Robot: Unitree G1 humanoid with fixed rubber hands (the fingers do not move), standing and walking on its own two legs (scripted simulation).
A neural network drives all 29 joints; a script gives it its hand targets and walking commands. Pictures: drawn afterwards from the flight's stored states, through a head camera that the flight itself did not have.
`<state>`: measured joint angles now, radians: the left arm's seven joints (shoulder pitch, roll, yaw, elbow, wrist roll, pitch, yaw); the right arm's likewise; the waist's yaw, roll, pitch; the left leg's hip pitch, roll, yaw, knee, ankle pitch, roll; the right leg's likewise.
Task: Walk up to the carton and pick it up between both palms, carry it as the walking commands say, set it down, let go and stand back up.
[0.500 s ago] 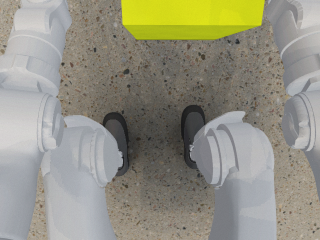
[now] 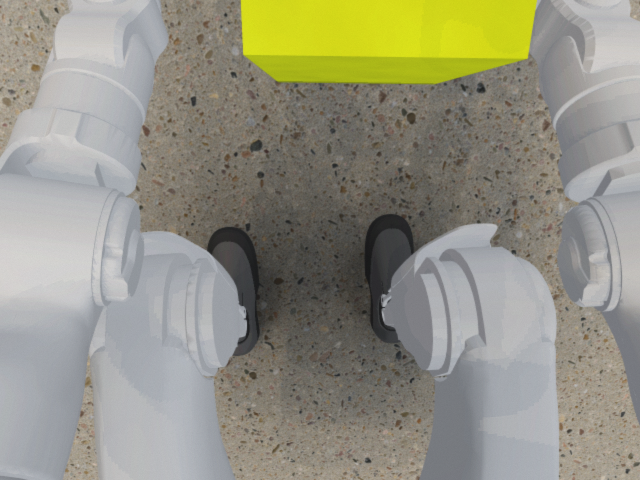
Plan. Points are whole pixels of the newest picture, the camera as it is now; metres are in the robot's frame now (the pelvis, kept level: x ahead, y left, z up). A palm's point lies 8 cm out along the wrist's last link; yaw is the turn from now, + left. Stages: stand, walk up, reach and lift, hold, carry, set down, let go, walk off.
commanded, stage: reach and lift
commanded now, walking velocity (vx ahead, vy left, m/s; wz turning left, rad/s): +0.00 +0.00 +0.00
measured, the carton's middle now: out of the picture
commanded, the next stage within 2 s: none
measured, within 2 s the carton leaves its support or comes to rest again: leaves its support in 1.04 s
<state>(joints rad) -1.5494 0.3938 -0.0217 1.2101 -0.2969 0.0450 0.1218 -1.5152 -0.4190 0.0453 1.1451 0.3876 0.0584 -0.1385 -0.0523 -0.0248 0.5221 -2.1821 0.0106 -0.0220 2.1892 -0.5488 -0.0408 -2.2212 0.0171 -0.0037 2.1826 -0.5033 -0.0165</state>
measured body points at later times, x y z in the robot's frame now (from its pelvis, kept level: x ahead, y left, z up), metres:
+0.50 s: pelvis +0.00 +0.00 +0.01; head +0.38 -0.02 +0.24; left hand +0.57 +0.11 -0.19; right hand +0.56 -0.20 -0.17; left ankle +0.13 +0.13 -0.33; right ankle +0.14 -0.11 -0.33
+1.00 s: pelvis +0.00 +0.01 -0.01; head +0.37 -0.01 +0.23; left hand +0.57 +0.13 -0.19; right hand +0.55 -0.18 -0.19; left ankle +0.13 +0.14 -0.33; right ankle +0.14 -0.11 -0.33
